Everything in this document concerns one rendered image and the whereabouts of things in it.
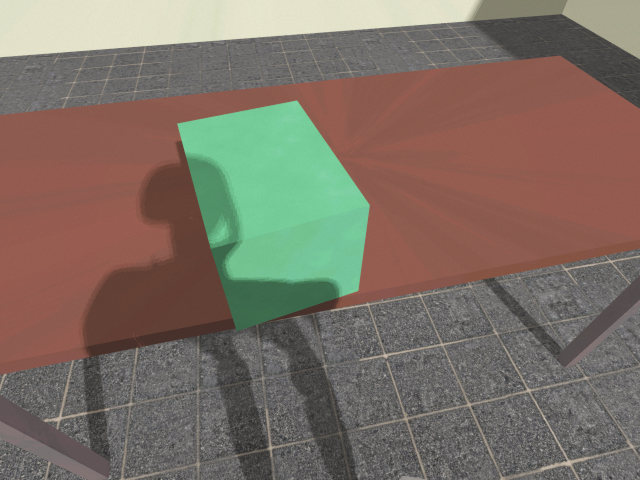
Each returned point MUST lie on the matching carton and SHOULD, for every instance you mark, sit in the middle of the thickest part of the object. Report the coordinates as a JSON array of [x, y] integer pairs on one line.
[[285, 222]]

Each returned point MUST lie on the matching table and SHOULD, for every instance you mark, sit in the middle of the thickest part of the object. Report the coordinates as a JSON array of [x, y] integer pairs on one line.
[[471, 172]]

